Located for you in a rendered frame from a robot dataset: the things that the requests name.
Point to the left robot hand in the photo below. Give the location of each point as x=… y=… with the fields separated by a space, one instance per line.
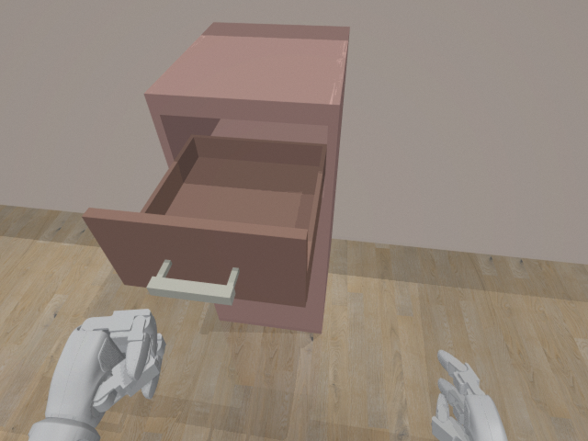
x=125 y=344

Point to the handle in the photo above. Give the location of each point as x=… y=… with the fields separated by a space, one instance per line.
x=192 y=290

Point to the drawer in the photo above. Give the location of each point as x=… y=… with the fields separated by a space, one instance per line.
x=223 y=203

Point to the cabinet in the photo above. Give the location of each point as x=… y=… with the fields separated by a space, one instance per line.
x=266 y=82

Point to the right robot hand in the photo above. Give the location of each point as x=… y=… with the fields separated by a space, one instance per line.
x=475 y=412

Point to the left robot forearm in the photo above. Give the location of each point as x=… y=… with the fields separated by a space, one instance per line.
x=57 y=429

